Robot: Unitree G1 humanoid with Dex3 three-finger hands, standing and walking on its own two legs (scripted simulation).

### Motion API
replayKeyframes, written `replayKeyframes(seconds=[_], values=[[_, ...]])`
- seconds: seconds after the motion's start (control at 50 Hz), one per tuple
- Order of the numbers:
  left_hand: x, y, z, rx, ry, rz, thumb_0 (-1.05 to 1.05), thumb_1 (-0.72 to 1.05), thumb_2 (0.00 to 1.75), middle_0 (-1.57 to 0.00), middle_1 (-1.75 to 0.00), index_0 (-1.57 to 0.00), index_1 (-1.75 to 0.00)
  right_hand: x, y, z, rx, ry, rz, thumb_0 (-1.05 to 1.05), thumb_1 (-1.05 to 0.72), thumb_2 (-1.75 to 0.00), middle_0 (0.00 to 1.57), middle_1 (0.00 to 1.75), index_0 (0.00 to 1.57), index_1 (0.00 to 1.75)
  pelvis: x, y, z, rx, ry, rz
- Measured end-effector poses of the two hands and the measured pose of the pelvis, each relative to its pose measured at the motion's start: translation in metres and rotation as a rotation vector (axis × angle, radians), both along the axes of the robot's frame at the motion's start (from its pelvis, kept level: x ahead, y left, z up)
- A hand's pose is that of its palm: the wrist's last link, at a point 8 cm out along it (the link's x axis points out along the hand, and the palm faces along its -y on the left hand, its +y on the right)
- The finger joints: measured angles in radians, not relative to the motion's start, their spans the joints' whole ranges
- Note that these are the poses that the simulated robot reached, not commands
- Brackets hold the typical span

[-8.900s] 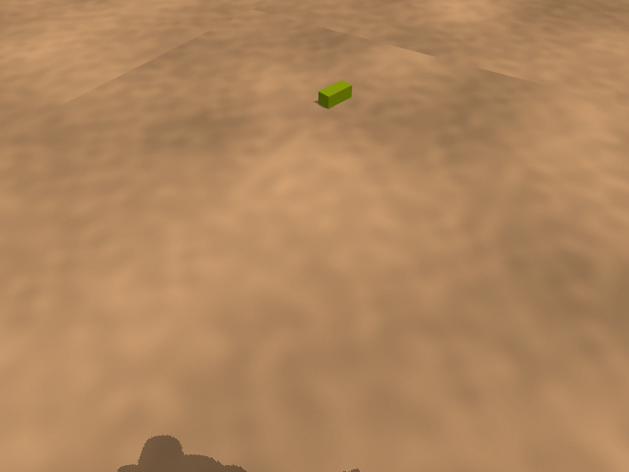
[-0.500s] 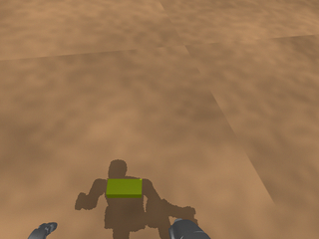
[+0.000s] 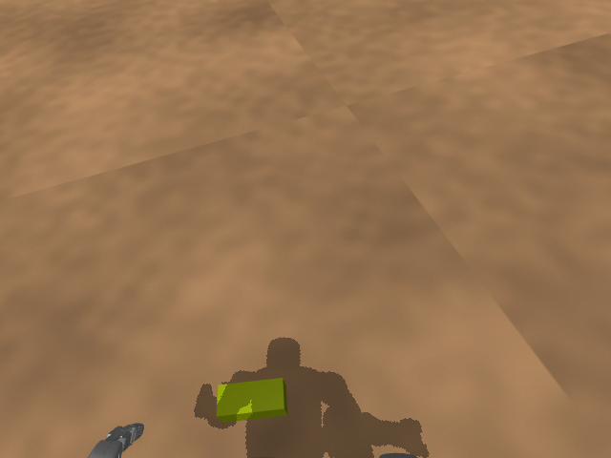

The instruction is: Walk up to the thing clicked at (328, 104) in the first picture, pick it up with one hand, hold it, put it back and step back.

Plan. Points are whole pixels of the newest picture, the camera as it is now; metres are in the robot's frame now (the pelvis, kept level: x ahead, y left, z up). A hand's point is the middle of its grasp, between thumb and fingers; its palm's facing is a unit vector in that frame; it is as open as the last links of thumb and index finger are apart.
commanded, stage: walk up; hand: left
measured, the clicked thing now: (252, 400) +0.38 +0.24 -0.73
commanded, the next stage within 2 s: none
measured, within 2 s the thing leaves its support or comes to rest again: neither
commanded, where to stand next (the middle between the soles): +0.04 +0.04 m, yaw +2 degrees
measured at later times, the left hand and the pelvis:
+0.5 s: hand out of the picture +0.06 +0.33 -0.17, palm faces +0.08 -0.93 -0.35, open 7.4 cm; pelvis -0.02 +0.05 -0.01, yaw +5 degrees
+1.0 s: hand out of the picture +0.08 +0.26 -0.13, palm faces +0.01 -0.91 -0.42, open 7.4 cm; pelvis -0.01 +0.00 +0.00, yaw +4 degrees
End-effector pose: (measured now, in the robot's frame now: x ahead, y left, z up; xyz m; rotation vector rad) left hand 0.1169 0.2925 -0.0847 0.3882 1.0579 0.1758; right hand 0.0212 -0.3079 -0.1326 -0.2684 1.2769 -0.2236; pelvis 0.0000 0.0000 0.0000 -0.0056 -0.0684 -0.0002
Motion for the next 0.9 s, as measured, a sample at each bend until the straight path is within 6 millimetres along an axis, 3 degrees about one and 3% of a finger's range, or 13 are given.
replayKeyframes(seconds=[0.12,0.24,0.38,0.52,0.6,0.68,0.76,0.86,0.9], values=[[0.008,-0.003,-0.002,-0.013,-0.035,0.043,0.01,0.90,0.90,-0.21,-0.30,-0.21,-0.30,0.019,0.006,-0.002,0.008,0.037,0.048,0.00,-0.91,-0.90,0.21,0.29,0.20,0.30,0.004,-0.001,-0.001,0.000,0.014,0.024],[0.001,0.021,-0.015,0.002,-0.023,0.069,0.01,0.90,0.90,-0.21,-0.30,-0.21,-0.30,0.028,0.004,0.007,-0.059,0.053,0.085,0.00,-0.91,-0.90,0.21,0.30,0.20,0.30,-0.003,0.011,-0.006,0.002,0.036,0.055],[-0.030,0.064,-0.047,-0.017,0.025,0.124,0.01,0.90,0.90,-0.21,-0.30,-0.21,-0.30,0.034,0.021,0.020,-0.145,0.018,0.125,0.00,-0.91,-0.90,0.21,0.29,0.20,0.30,-0.018,0.039,-0.019,0.031,0.029,0.079],[-0.076,0.078,-0.049,-0.053,0.120,0.180,0.01,0.91,0.90,-0.21,-0.30,-0.20,-0.30,0.051,0.052,0.041,-0.133,-0.060,0.167,0.00,-0.91,-0.90,0.21,0.30,0.20,0.30,-0.021,0.051,-0.005,-0.018,0.047,0.087],[-0.094,0.078,-0.047,-0.053,0.168,0.157,0.01,0.91,0.90,-0.21,-0.30,-0.20,-0.30,0.063,0.059,0.045,-0.109,-0.143,0.173,0.00,-0.91,-0.90,0.21,0.30,0.20,0.30,-0.020,0.052,-0.003,-0.016,0.039,0.060],[-0.095,0.075,-0.038,-0.039,0.183,0.113,0.01,0.91,0.90,-0.21,-0.30,-0.20,-0.30,0.059,0.051,0.048,-0.092,-0.198,0.152,0.00,-0.90,-0.90,0.21,0.30,0.20,0.30,-0.017,0.047,0.000,-0.012,0.024,0.040],[-0.078,0.067,-0.023,-0.016,0.137,0.084,0.01,0.91,0.90,-0.21,-0.30,-0.20,-0.30,0.040,0.028,0.044,-0.088,-0.173,0.124,0.00,-0.90,-0.90,0.21,0.30,0.21,0.30,-0.012,0.034,0.001,-0.002,0.012,0.040],[-0.056,0.047,-0.014,0.034,0.050,0.077,0.01,0.91,0.90,-0.21,-0.30,-0.20,-0.30,0.025,-0.007,0.022,-0.081,-0.090,0.083,0.00,-0.90,-0.90,0.21,0.30,0.20,0.30,-0.006,0.009,-0.008,0.006,0.001,0.045],[-0.052,0.034,-0.011,0.040,0.038,0.077,0.01,0.91,0.90,-0.21,-0.30,-0.20,-0.30,0.025,-0.012,0.013,-0.069,-0.060,0.067,0.00,-0.91,-0.90,0.21,0.30,0.20,0.30,-0.007,0.002,-0.008,-0.003,-0.001,0.054]])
